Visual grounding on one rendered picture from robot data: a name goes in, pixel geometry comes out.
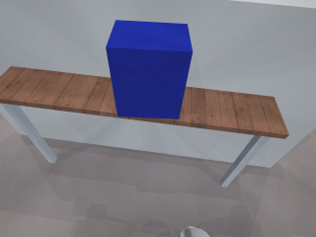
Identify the carton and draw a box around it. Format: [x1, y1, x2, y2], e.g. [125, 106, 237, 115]
[106, 20, 193, 119]

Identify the table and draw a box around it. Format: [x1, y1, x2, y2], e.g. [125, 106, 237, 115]
[0, 66, 289, 188]

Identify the right robot thigh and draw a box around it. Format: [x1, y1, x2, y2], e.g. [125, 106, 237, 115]
[180, 227, 209, 237]

